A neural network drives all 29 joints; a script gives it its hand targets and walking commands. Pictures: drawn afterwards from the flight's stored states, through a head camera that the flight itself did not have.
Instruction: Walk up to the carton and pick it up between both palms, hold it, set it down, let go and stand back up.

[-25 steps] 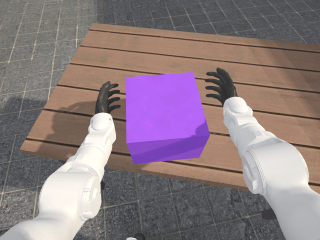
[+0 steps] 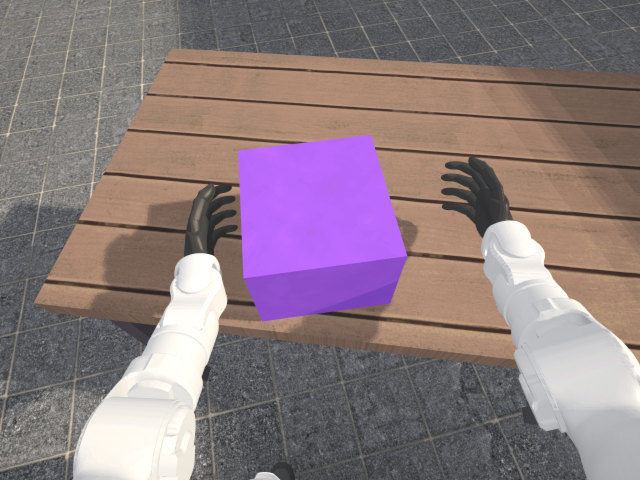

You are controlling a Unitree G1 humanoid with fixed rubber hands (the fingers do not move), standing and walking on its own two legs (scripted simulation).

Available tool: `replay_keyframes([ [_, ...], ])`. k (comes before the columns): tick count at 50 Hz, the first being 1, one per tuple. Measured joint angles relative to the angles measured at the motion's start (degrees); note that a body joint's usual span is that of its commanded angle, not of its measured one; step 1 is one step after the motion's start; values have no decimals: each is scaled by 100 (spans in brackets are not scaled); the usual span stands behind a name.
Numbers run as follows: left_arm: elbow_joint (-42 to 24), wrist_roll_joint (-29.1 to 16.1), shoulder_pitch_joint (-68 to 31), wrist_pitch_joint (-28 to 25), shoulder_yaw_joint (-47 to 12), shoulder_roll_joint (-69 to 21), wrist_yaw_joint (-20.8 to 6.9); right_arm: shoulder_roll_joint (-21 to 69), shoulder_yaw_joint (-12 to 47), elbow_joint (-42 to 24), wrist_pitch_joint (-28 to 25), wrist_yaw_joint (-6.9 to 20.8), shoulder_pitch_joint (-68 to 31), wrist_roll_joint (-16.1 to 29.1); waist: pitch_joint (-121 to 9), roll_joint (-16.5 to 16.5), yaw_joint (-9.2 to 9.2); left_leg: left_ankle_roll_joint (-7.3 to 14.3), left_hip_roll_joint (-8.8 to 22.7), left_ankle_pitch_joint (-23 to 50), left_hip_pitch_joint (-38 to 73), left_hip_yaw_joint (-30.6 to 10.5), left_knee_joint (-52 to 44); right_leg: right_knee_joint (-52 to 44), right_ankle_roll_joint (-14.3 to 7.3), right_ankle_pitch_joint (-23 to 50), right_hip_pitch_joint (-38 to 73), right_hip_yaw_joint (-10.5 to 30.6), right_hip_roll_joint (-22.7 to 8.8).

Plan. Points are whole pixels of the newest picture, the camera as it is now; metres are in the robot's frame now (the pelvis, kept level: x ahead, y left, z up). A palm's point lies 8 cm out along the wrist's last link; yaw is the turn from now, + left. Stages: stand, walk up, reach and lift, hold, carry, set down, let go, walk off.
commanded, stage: set down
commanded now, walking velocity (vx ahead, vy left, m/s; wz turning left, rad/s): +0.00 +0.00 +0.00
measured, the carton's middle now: (316, 228) +0.45 +0.08 -0.01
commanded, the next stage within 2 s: none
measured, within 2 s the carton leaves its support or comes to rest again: neither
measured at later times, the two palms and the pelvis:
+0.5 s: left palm (195, 285) +0.32 +0.20 +0.04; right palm (521, 264) +0.40 -0.18 +0.04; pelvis -0.01 -0.01 +0.01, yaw +1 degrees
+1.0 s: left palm (182, 337) +0.26 +0.20 +0.04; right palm (564, 338) +0.32 -0.21 +0.04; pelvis +0.00 -0.01 +0.02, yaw +2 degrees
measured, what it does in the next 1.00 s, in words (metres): stands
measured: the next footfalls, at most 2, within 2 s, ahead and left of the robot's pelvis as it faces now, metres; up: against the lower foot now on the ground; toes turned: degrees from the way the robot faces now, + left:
none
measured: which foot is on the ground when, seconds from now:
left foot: down 0.00-1.00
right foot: down 0.00-1.00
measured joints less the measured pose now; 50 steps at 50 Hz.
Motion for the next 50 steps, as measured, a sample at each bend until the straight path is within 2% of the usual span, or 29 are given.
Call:
replay_keyframes([
  [7,-882,243,730,346,38,-115,97,20,-80,-391,-25,66,612,29,306,-72,-119,-17,-54,49,575,-35,-177,-97,-2,-3,547,23,-20],
  [13,-1335,184,1095,588,-44,-42,176,79,-160,-880,117,173,1013,42,428,-137,-213,-30,-67,43,806,-56,-179,-48,-18,-42,761,33,-19],
  [23,-2219,417,1606,1026,-96,-176,214,25,-265,-1337,169,298,1508,4,718,-102,-349,-67,-111,133,1410,-141,-411,-224,-52,-10,1368,6,-20],
  [26,-2319,480,1783,1034,12,-241,135,30,-197,-1604,198,277,1765,-42,784,-153,-367,-67,-126,137,1613,-115,-477,-186,-56,-51,1511,56,-26],
  [29,-2553,516,2074,1068,29,-235,129,87,-206,-1815,166,280,2032,-97,827,-175,-481,-101,-155,145,1816,-157,-557,-207,-73,-91,1703,40,-39],
  [36,-2995,588,2767,1083,103,-232,55,71,-180,-2425,138,249,2817,-125,839,-232,-613,-119,-236,207,2212,-248,-798,-330,-67,-116,2073,36,-75],
  [42,-3520,548,3349,1177,-4,-224,82,22,-158,-2886,167,327,3396,-81,860,-279,-695,-107,-270,252,2490,-278,-961,-490,-56,-73,2355,64,-82],
  [50,-4141,546,3775,1497,-313,-285,275,-28,-479,-3449,375,537,4018,-139,919,-370,-694,-95,-265,262,2671,-253,-1020,-588,-55,-25,2538,135,-61],
])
